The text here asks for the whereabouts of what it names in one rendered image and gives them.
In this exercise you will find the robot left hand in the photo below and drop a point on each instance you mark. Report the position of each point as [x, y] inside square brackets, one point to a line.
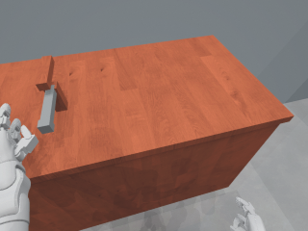
[12, 146]

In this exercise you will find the robot right hand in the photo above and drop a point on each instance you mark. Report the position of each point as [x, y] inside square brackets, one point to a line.
[250, 221]

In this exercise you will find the counter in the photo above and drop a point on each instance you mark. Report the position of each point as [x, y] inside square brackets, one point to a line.
[136, 128]

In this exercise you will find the tap lever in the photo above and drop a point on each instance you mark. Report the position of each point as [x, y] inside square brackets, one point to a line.
[46, 121]

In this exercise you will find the left robot forearm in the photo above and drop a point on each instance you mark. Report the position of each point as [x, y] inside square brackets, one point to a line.
[14, 200]

